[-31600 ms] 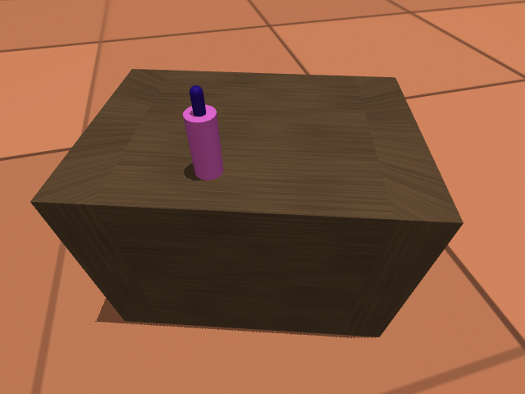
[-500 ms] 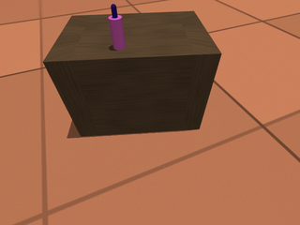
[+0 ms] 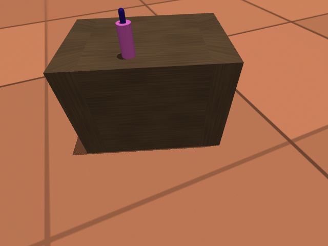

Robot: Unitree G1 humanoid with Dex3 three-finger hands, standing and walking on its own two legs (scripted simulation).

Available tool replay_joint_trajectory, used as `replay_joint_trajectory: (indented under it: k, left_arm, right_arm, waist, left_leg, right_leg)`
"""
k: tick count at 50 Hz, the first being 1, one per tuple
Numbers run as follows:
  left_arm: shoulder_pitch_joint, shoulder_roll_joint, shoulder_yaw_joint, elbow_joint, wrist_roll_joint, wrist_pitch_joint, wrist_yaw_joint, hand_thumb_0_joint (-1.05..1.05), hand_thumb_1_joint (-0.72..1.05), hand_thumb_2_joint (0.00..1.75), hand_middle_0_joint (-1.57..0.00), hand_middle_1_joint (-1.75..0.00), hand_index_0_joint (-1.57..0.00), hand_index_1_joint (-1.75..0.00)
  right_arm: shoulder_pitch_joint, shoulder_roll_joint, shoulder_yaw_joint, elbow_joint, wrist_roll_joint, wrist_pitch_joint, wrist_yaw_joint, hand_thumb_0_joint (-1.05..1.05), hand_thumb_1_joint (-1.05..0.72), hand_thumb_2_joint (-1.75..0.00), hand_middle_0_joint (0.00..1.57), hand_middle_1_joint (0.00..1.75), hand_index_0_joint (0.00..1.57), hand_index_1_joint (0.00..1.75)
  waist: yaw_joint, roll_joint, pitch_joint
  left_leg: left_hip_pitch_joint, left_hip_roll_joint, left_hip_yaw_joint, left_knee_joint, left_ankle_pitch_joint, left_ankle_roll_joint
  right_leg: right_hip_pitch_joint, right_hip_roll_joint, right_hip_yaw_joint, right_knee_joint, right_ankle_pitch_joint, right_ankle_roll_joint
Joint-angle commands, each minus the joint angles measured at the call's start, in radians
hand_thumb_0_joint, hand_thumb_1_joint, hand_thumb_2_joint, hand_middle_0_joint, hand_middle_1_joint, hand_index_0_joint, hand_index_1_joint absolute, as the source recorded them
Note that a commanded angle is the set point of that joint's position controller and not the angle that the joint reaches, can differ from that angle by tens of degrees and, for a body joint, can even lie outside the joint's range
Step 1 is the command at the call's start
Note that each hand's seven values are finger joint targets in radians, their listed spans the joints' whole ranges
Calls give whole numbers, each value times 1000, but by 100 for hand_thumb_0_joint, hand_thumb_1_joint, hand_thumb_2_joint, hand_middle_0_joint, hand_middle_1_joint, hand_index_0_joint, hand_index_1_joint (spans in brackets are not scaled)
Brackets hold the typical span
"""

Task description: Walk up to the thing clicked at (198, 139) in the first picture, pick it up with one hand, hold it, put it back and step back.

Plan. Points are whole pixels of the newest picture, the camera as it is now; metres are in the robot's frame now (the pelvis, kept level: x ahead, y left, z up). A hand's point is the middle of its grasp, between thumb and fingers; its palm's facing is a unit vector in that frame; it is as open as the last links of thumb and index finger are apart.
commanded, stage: step back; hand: left
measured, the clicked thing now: (125, 33) +1.08 +0.20 +0.05
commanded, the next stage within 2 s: stand in 0.34 s
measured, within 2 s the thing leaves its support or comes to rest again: neither
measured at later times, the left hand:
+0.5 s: hand out of the picture +0.13 +0.28 -0.14, palm faces -0.01 -0.94 -0.34, open 7.4 cm
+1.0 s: hand out of the picture +0.07 +0.27 -0.14, palm faces -0.05 -0.94 -0.33, open 7.4 cm
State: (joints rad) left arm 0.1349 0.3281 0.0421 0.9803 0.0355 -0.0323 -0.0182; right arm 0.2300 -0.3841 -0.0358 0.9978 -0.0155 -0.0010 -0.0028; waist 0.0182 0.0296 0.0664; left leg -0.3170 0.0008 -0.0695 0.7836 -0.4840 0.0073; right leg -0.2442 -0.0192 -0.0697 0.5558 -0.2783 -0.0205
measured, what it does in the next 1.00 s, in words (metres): steps on the spot: left foot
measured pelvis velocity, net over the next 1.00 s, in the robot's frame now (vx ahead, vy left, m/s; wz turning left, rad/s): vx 0.00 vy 0.02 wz -0.02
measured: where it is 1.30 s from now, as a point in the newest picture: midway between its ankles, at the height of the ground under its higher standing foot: outside the picture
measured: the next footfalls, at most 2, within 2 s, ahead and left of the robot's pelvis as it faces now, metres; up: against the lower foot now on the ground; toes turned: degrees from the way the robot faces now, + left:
left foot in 0.08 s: +0.06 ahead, +0.14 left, +0.00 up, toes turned +0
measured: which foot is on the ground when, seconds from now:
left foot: up 0.00-0.06, down 0.08-1.00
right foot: down 0.00-1.00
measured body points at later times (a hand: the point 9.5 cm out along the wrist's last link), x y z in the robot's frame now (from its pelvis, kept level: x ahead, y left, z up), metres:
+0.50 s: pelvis +0.03 +0.03 +0.01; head +0.04 +0.04 +0.46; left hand +0.13 +0.33 -0.12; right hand +0.15 -0.26 -0.11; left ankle +0.02 +0.14 -0.73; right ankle +0.01 -0.11 -0.73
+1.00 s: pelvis +0.00 +0.02 +0.02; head +0.01 +0.02 +0.47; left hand +0.07 +0.32 -0.12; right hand +0.06 -0.28 -0.12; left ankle +0.02 +0.14 -0.73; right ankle +0.01 -0.11 -0.73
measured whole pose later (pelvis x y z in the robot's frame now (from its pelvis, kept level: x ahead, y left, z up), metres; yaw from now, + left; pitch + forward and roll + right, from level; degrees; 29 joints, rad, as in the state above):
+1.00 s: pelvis +0.00 +0.02 +0.02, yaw -1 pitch -3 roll +0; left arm 0.13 0.36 -0.01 1.15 0.01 -0.02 -0.02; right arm 0.11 -0.34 -0.01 1.16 -0.01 0.00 0.02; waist 0.00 0.00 0.06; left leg -0.12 0.02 0.01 0.31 -0.14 -0.01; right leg -0.11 -0.03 -0.05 0.32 -0.15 0.01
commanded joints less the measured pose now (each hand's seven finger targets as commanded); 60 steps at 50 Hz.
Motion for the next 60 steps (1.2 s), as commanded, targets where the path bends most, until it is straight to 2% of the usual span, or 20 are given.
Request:
replay_joint_trajectory:
  k: [1,3,4,5,6,7,8,9,11,16,17,19,30,33,36,41,49,53,57,60]
  left_arm:
    - [-71,290,70,-67,-12,-20,25,0,90,90,-20,-30,-20,-30]
    - [-84,278,60,-68,-22,-10,26,0,90,90,-20,-30,-20,-30]
    - [-82,256,52,-75,-25,-6,27,0,90,90,-20,-30,-20,-30]
    - [-83,229,43,-84,-32,-4,28,0,90,90,-20,-30,-20,-30]
    - [-78,204,35,-81,-43,3,27,0,90,90,-20,-30,-20,-30]
    - [-71,223,42,-51,-42,10,30,0,90,90,-20,-30,-20,-30]
    - [-58,224,39,-33,-35,4,34,0,90,90,-20,-30,-20,-30]
    - [-59,232,37,-27,-32,-4,33,0,90,90,-20,-30,-20,-30]
    - [-58,261,46,-14,-31,-11,33,0,90,90,-20,-30,-20,-30]
    - [-84,246,32,10,-34,-2,36,0,90,90,-20,-30,-20,-30]
    - [-65,203,9,35,-42,1,30,0,90,90,-20,-30,-20,-30]
    - [-73,221,10,40,-37,-2,30,0,90,90,-20,-30,-20,-30]
    - [-100,230,0,84,-28,-8,25,0,90,90,-20,-30,-20,-30]
    - [-94,234,-3,94,-26,-8,23,0,90,90,-20,-30,-20,-30]
    - [-90,235,-4,93,-23,-13,21,0,90,90,-20,-30,-20,-30]
    - [-89,237,-6,99,-25,-10,19,0,90,90,-20,-30,-20,-30]
    - [-73,246,-5,100,-26,-9,19,0,90,90,-20,-30,-20,-30]
    - [-63,241,-9,102,-25,-4,19,0,90,90,-20,-30,-20,-30]
    - [-54,244,-9,100,-28,-7,18,0,90,90,-20,-30,-20,-30]
    - [-52,244,-11,96,-26,-8,19,0,90,90,-20,-30,-20,-30]
  right_arm:
    - [36,-145,-40,-25,-8,-30,-12,0,-90,-90,20,30,20,30]
    - [47,-137,-46,-8,-13,-36,-16,0,-90,-90,20,30,20,30]
    - [40,-155,-55,-1,-16,-38,-18,0,-90,-90,20,30,20,30]
    - [32,-188,-61,-4,-18,-42,-23,0,-90,-90,20,30,20,30]
    - [-36,-223,-59,-21,-19,-47,-25,0,-90,-90,20,30,20,30]
    - [-105,-256,-62,-29,-10,-44,-19,0,-90,-90,20,30,20,30]
    - [-142,-234,-55,-25,-8,-39,-16,0,-90,-90,20,30,20,30]
    - [-156,-202,-43,-21,-4,-38,-15,0,-90,-90,20,30,20,30]
    - [-137,-176,-36,-15,-1,-37,-20,0,-90,-90,20,30,20,30]
    - [-181,-172,-35,15,2,-31,-18,0,-90,-90,20,30,20,30]
    - [-168,-184,-26,15,7,-38,-15,0,-90,-90,20,30,20,30]
    - [-174,-184,-27,22,8,-42,-14,0,-90,-90,20,30,20,30]
    - [-225,-171,-18,42,9,-37,-2,0,-90,-90,20,30,20,30]
    - [-234,-161,-14,52,9,-32,3,0,-90,-90,20,30,20,30]
    - [-233,-167,-15,56,7,-34,6,0,-90,-90,20,30,20,30]
    - [-214,-168,-13,74,4,-34,9,0,-90,-90,20,30,20,30]
    - [-184,-164,-10,87,3,-33,8,0,-90,-90,20,30,20,30]
    - [-162,-169,-9,96,2,-28,8,0,-90,-90,20,30,20,30]
    - [-158,-167,-5,92,2,-30,9,0,-90,-90,20,30,20,30]
    - [-153,-165,-4,91,4,-31,9,0,-90,-90,20,30,20,30]
  waist:
    - [-14,-199,-73]
    - [-40,-181,-95]
    - [-37,-137,-118]
    - [-31,-46,-148]
    - [-5,33,-153]
    - [7,72,-131]
    - [20,62,-121]
    - [25,35,-141]
    - [2,26,-162]
    - [2,38,-160]
    - [-7,37,-164]
    - [-13,7,-176]
    - [-17,-18,-121]
    - [-15,-19,-68]
    - [-14,-22,-92]
    - [-17,-6,-68]
    - [-19,-24,-81]
    - [-21,-37,-40]
    - [-21,-27,-69]
    - [-20,-37,-63]
  left_leg:
    - [26,12,70,-166,102,-8]
    - [110,0,94,-336,300,-5]
    - [177,27,47,-342,443,8]
    - [213,112,-45,-350,595,32]
    - [159,204,-162,-385,567,84]
    - [81,233,-183,-363,514,139]
    - [59,224,-151,-339,545,129]
    - [74,177,-79,-316,577,86]
    - [81,109,-11,-281,630,32]
    - [160,133,-24,-326,673,37]
    - [205,145,-49,-369,692,35]
    - [236,147,-38,-367,752,29]
    - [240,135,-11,-482,565,13]
    - [195,125,-19,-525,419,4]
    - [235,126,-13,-521,415,5]
    - [178,120,-20,-549,303,-1]
    - [190,123,-20,-537,339,1]
    - [162,117,-21,-540,263,-1]
    - [176,124,-21,-530,324,4]
    - [182,124,-20,-527,340,0]
  right_leg:
    - [58,-223,192,-126,379,-129]
    - [51,-187,137,-46,431,-91]
    - [19,-165,121,-4,430,-57]
    - [-6,-124,95,48,340,-25]
    - [-5,-52,61,64,154,4]
    - [48,-22,52,44,-7,4]
    - [99,-41,66,-21,17,-1]
    - [138,-71,83,-63,126,-8]
    - [174,-110,109,-55,338,-24]
    - [136,-100,80,-74,322,-13]
    - [140,-99,98,-106,339,-7]
    - [161,-106,94,-116,398,-2]
    - [192,-122,106,-245,300,14]
    - [166,-119,111,-285,172,18]
    - [148,-125,119,-299,169,13]
    - [138,-121,125,-310,79,12]
    - [127,-124,133,-302,98,5]
    - [88,-118,138,-318,4,8]
    - [113,-124,141,-304,87,4]
    - [104,-122,141,-306,83,3]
